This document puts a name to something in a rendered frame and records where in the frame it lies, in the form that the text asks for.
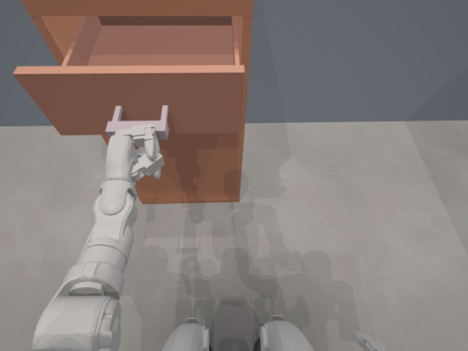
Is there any left robot upper arm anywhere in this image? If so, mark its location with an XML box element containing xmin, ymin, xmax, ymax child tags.
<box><xmin>26</xmin><ymin>296</ymin><xmax>121</xmax><ymax>351</ymax></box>

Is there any drawer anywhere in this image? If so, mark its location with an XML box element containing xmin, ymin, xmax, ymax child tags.
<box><xmin>13</xmin><ymin>16</ymin><xmax>245</xmax><ymax>135</ymax></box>

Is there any handle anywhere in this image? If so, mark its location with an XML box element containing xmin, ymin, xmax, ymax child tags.
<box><xmin>105</xmin><ymin>105</ymin><xmax>169</xmax><ymax>140</ymax></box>

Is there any right robot thigh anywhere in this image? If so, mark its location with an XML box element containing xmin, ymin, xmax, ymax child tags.
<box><xmin>260</xmin><ymin>320</ymin><xmax>314</xmax><ymax>351</ymax></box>

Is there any robot left forearm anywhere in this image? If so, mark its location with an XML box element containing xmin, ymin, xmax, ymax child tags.
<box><xmin>32</xmin><ymin>179</ymin><xmax>138</xmax><ymax>350</ymax></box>

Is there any cabinet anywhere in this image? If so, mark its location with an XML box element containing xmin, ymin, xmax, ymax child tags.
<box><xmin>21</xmin><ymin>0</ymin><xmax>254</xmax><ymax>204</ymax></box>

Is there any robot right hand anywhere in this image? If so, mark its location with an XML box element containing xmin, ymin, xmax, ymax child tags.
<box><xmin>353</xmin><ymin>331</ymin><xmax>385</xmax><ymax>351</ymax></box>

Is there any robot left hand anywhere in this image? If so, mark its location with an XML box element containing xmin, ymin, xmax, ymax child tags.
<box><xmin>105</xmin><ymin>124</ymin><xmax>165</xmax><ymax>186</ymax></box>

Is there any left robot shin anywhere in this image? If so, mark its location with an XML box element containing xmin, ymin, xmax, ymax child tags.
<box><xmin>184</xmin><ymin>318</ymin><xmax>200</xmax><ymax>324</ymax></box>

